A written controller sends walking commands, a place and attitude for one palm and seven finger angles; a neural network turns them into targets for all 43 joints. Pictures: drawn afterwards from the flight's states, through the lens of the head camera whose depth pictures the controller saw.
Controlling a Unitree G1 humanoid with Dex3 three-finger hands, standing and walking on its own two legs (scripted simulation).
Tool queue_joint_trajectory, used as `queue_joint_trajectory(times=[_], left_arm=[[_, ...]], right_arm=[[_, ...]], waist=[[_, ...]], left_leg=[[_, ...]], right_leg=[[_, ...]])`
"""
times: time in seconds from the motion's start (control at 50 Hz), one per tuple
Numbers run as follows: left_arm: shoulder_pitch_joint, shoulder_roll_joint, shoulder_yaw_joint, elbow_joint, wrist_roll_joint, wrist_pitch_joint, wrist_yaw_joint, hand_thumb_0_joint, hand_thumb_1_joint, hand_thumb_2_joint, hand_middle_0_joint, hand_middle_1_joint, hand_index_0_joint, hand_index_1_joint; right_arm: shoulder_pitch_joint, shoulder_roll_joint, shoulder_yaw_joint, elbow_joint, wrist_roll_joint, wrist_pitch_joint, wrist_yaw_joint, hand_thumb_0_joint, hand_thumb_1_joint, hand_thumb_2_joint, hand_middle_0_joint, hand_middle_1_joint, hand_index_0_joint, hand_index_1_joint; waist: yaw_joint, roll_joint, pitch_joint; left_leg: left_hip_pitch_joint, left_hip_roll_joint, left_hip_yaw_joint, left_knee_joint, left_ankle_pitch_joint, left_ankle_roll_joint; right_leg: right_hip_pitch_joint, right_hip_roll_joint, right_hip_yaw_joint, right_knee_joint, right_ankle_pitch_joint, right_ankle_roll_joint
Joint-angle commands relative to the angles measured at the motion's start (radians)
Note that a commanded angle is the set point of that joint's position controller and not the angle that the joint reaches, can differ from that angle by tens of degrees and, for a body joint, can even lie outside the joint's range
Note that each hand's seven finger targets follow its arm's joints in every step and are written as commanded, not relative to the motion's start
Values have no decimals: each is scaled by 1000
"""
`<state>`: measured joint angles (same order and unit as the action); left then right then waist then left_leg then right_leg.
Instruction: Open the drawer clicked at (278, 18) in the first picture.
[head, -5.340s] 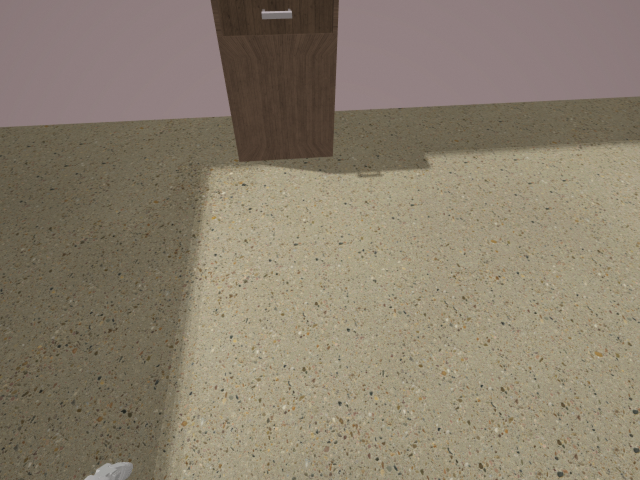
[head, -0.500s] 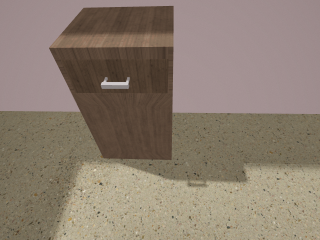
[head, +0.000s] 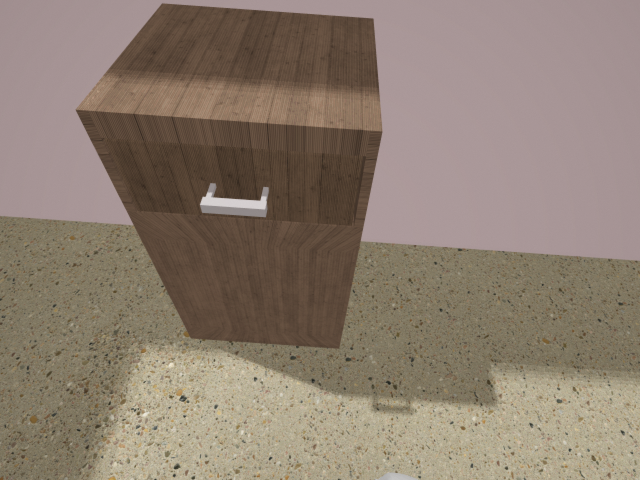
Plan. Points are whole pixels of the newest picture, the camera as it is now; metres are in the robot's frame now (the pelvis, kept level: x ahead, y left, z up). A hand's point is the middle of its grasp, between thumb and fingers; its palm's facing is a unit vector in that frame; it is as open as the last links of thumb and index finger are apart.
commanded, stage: come to a stop and stand still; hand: left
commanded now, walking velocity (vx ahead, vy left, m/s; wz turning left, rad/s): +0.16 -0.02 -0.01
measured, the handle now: (236, 198) +0.58 +0.20 -0.05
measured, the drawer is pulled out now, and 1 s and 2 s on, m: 0.00 0.00 0.00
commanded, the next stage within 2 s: look again from close up in 1.24 s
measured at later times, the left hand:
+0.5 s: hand out of the picture +0.13 +0.16 -0.17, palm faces +0.04 -0.97 -0.22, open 7.4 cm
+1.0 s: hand out of the picture -0.02 +0.15 -0.17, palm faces +0.03 -0.98 -0.20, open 7.4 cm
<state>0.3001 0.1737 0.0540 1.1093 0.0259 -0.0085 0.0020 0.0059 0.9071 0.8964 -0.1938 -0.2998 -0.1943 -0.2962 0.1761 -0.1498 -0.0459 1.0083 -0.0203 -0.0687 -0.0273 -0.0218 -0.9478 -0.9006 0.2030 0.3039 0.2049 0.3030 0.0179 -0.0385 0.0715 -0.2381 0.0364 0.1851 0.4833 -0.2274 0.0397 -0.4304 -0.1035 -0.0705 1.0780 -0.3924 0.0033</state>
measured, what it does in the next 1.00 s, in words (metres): steps on the spot: right foot, then left foot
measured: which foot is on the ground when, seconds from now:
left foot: down 0.00-0.22, up 0.24-0.54, down 0.56-1.00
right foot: up 0.00-0.16, down 0.18-0.58, up 0.60-0.80, down 0.82-1.00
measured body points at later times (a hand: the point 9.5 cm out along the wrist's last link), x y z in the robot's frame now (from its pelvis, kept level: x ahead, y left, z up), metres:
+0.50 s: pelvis +0.04 -0.02 +0.00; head +0.08 -0.03 +0.45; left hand +0.13 +0.21 -0.15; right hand +0.07 -0.25 -0.16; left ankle +0.01 +0.11 -0.71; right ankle +0.11 -0.13 -0.74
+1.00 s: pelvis -0.01 -0.02 +0.00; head +0.00 -0.04 +0.45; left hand -0.02 +0.20 -0.15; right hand +0.02 -0.25 -0.16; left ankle +0.02 +0.11 -0.74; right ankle -0.01 -0.12 -0.74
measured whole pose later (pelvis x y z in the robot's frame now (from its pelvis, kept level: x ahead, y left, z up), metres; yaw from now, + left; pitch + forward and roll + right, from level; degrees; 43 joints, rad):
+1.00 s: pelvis -0.01 -0.02 +0.00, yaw +0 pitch -2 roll +1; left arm 0.30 0.13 0.00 1.14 0.01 0.02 0.03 0.00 0.90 0.90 -0.19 -0.30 -0.20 -0.30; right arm 0.22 -0.18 -0.01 1.10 -0.01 0.02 -0.02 0.00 -0.92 -0.90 0.20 0.30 0.20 0.30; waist 0.00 0.03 0.04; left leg -0.19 0.04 0.08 0.41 -0.18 -0.02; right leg -0.17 0.00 -0.04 0.45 -0.25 -0.03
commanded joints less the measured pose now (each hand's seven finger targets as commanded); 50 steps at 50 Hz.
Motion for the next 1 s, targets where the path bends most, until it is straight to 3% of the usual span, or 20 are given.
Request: queue_joint_trajectory(times=[0.0,0.08,0.14,0.16,0.18,0.22,0.28,0.38,0.48,0.5,0.54,0.56,0.6,0.64,0.72,0.76,0.8,0.84,0.9,0.98], left_arm=[[46,-6,-3,-58,0,-1,-1,0,900,900,-200,-300,-200,-300],[-8,0,-16,-79,-6,5,11,0,900,900,-200,-300,-200,-300],[42,78,-12,-66,-5,-4,23,0,900,900,-200,-300,-200,-300],[30,125,-10,-66,-3,-11,28,0,900,900,-200,-300,-200,-300],[5,164,-8,-76,-6,-9,30,0,900,900,-200,-300,-200,-300],[-13,198,8,-89,-12,-10,38,0,900,900,-200,-300,-200,-300],[-62,186,20,-107,-3,8,53,0,900,900,-200,-300,-200,-300],[-138,188,39,-159,7,26,55,0,900,900,-200,-300,-200,-300],[-162,173,38,-166,-1,39,46,0,900,900,-200,-300,-200,-300],[-156,150,30,-168,-8,43,40,0,900,900,-200,-300,-200,-300],[-152,69,15,-196,-14,52,28,0,900,900,-200,-300,-200,-300],[-167,81,16,-189,-8,62,29,0,900,900,-200,-300,-200,-300],[-117,84,20,-149,-4,68,22,0,900,900,-200,-300,-200,-300],[-61,76,10,-119,-5,56,18,0,900,900,-200,-300,-200,-300],[-66,51,-20,-103,-14,33,23,0,900,900,-200,-300,-200,-300],[-5,62,-27,-64,-15,18,28,0,900,900,-200,-300,-200,-300],[-1,119,-28,-43,-15,1,36,0,900,900,-200,-300,-200,-300],[-29,122,-28,-35,-14,-4,35,0,900,900,-200,-300,-200,-300],[-34,100,-33,-32,-17,3,35,0,900,900,-200,-300,-200,-300],[-9,90,-30,-23,-18,8,36,0,900,900,-200,-300,-200,-300]], right_arm=[[111,-119,-14,8,-3,4,2,0,-900,-900,200,300,200,300],[87,-122,-5,17,-6,22,-2,0,-900,-900,200,300,200,300],[80,-108,0,37,6,36,-2,0,-900,-900,200,300,200,300],[114,-82,4,41,13,40,1,0,-900,-900,200,300,200,300],[147,-70,3,47,18,49,8,0,-900,-900,200,300,200,300],[170,-78,-5,57,16,81,1,0,-900,-900,200,300,200,300],[148,-73,-13,47,20,98,-6,0,-900,-900,200,300,200,300],[133,-62,-21,10,18,115,1,0,-900,-900,200,300,200,300],[218,-58,-15,19,9,100,5,0,-900,-900,200,300,200,300],[227,-78,-15,19,7,93,6,0,-900,-900,200,300,200,300],[146,-188,-26,-43,-8,85,6,0,-900,-900,200,300,200,300],[71,-187,-24,-55,-9,81,-1,0,-900,-900,200,300,200,300],[-10,-164,-10,-58,-10,82,-12,0,-900,-900,200,300,200,300],[-17,-157,-6,-55,-3,76,-12,0,-900,-900,200,300,200,300],[71,-162,-9,4,2,70,-9,0,-900,-900,200,300,200,300],[86,-151,-5,22,14,66,-7,0,-900,-900,200,300,200,300],[94,-105,4,26,26,60,-1,0,-900,-900,200,300,200,300],[85,-100,8,38,17,76,2,0,-900,-900,200,300,200,300],[102,-94,18,70,12,83,3,0,-900,-900,200,300,200,300],[121,-91,26,93,8,79,2,0,-900,-900,200,300,200,300]], waist=[[-7,136,-42],[-2,142,-25],[32,50,-53],[9,-34,-70],[-14,-37,-68],[-7,-217,-140],[4,-116,-147],[-8,-101,-151],[-47,-112,-152],[-49,-46,-135],[-28,270,-32],[-26,302,-11],[15,234,10],[23,176,-22],[-21,171,-72],[-7,122,-95],[-36,14,-86],[-47,-134,-64],[-47,-73,16],[-35,-2,38]], left_leg=[[40,254,-175,-259,273,127],[20,237,-146,-187,422,109],[4,156,-106,-52,291,11],[-45,96,-93,-23,120,-30],[-52,51,-85,-13,-46,-48],[-25,18,-70,164,-252,-71],[-117,1,-148,391,-339,-69],[-105,-9,-175,398,-296,-78],[85,-18,-115,7,-37,-69],[130,11,-138,-76,-2,-59],[-79,286,-448,-282,-15,59],[-159,302,-484,-339,-57,106],[-165,233,-369,-309,-62,107],[-46,198,-298,-266,30,105],[132,200,-292,-198,249,110],[144,154,-255,-115,316,60],[86,76,-195,-79,173,-17],[121,44,-164,-72,50,-42],[130,52,-172,-103,31,-38],[88,57,-182,-134,-10,-36]], right_leg=[[0,-21,4,-158,52,20],[114,11,-5,-378,127,25],[286,-4,23,-658,401,24],[334,-90,134,-656,633,-10],[326,-177,166,-640,786,-61],[332,-250,222,-677,975,-161],[373,-274,208,-657,1068,-227],[295,-242,159,-690,831,-205],[172,-160,133,-670,392,-114],[112,-109,105,-626,250,-75],[54,51,-14,-410,-29,8],[70,56,47,-278,-87,11],[68,65,96,-132,-33,0],[37,63,78,-158,-19,8],[109,57,37,-469,-19,25],[220,51,41,-712,187,27],[271,-65,168,-749,411,-19],[179,-64,192,-768,326,-46],[89,-37,185,-824,77,-41],[102,-10,173,-828,-2,-31]])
